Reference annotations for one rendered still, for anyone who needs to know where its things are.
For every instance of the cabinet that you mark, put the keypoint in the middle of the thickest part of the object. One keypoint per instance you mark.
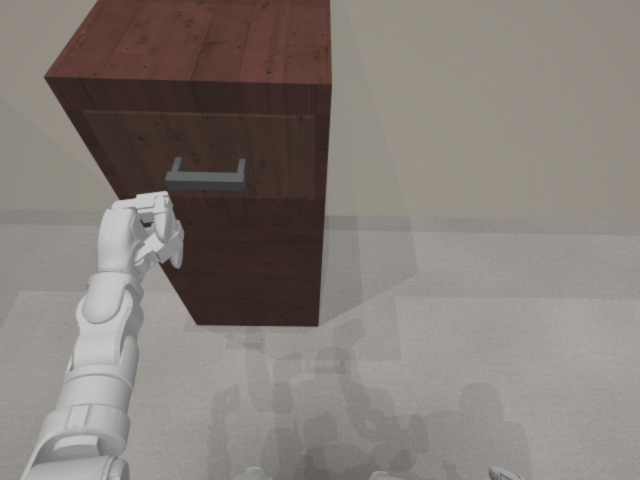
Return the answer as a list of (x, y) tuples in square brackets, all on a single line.
[(247, 260)]

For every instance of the left robot shin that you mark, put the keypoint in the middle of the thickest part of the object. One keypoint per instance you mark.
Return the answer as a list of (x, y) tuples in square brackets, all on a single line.
[(254, 470)]

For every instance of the robot left hand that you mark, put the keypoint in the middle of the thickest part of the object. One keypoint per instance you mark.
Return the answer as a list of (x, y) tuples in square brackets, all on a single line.
[(121, 235)]

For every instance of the handle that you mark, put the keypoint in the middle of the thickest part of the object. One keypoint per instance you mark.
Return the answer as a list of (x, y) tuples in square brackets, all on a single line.
[(206, 180)]

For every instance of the drawer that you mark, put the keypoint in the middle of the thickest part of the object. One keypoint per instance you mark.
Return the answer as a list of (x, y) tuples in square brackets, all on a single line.
[(142, 146)]

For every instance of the robot left forearm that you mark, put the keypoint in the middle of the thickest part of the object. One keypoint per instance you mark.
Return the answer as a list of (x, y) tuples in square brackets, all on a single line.
[(90, 416)]

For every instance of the robot left upper arm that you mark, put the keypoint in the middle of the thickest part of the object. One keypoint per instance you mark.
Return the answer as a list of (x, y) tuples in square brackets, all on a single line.
[(106, 467)]

